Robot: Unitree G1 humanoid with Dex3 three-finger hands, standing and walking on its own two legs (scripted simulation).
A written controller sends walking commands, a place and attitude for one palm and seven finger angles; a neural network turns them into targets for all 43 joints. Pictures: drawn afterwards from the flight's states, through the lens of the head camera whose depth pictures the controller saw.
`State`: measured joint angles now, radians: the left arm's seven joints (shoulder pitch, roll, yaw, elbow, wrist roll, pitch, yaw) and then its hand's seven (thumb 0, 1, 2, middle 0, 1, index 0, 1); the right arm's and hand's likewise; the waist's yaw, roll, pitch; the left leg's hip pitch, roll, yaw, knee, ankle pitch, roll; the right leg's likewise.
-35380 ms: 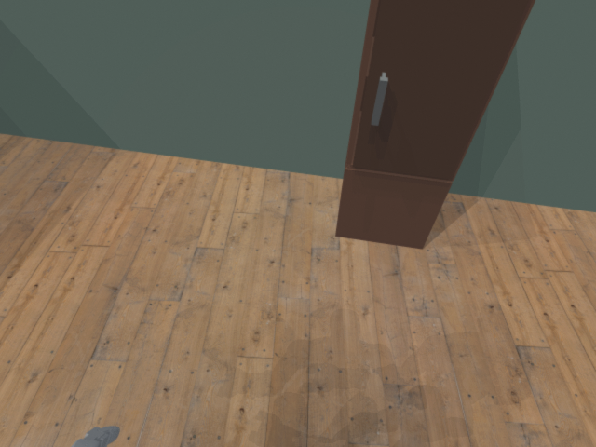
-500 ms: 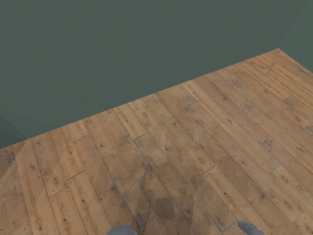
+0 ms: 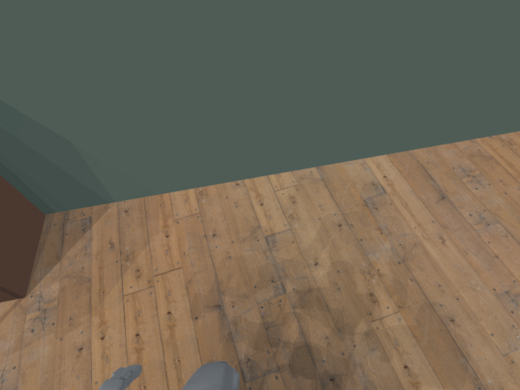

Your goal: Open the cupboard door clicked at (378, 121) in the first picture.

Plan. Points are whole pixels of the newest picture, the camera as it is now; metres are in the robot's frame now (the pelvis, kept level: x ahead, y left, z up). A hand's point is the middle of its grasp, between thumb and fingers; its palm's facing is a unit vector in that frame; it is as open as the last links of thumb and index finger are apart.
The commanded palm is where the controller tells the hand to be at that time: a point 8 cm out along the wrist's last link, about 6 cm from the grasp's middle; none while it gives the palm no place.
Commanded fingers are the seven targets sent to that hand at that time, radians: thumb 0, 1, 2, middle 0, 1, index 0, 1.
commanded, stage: turn to face it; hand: left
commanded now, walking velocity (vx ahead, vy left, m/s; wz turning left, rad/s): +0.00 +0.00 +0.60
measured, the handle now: out of the picture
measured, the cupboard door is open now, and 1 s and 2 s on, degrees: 51 51 51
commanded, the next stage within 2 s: take the last steps up to it in 1.66 s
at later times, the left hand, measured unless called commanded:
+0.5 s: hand out of the picture +0.06 +0.23 -0.16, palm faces +0.31 -0.90 -0.30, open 7.4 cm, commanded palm none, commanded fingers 0.00 0.90 0.90 -0.20 -0.30 -0.20 -0.30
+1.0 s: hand out of the picture +0.00 +0.21 -0.17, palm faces +0.58 -0.77 -0.25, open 7.4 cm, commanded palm none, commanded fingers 0.00 0.90 0.90 -0.20 -0.30 -0.20 -0.30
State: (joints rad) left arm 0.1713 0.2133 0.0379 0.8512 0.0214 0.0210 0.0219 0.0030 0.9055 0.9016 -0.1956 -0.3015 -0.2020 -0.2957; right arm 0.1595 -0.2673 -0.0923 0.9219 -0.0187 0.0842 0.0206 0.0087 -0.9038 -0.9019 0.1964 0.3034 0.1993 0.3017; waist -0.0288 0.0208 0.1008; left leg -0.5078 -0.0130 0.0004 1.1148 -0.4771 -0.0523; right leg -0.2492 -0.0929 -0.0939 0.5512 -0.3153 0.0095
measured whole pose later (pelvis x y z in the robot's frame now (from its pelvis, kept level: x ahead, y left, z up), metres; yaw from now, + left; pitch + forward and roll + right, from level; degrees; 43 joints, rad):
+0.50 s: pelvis +0.02 -0.02 -0.01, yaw +18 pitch +2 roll +0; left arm 0.14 0.27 0.06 0.85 0.01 0.04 0.00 0.01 0.91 0.90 -0.19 -0.30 -0.20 -0.30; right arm 0.16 -0.24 -0.06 0.90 -0.03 0.06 0.00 0.01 -0.90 -0.90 0.20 0.30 0.20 0.30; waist -0.01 0.02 0.10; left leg -0.34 -0.01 -0.11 0.59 -0.28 -0.02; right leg -0.34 -0.04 -0.03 0.67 -0.37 0.06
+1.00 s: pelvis +0.05 -0.01 -0.01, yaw +36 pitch +2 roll +0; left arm 0.15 0.26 0.06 0.89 0.01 0.07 0.01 0.01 0.91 0.90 -0.20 -0.30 -0.20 -0.30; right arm 0.14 -0.23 -0.05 0.89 -0.03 0.03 0.00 0.00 -0.90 -0.90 0.20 0.30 0.20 0.30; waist 0.00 -0.04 0.11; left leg -0.32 -0.02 -0.02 0.57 -0.29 0.02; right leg -0.47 -0.09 -0.03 1.06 -0.48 0.08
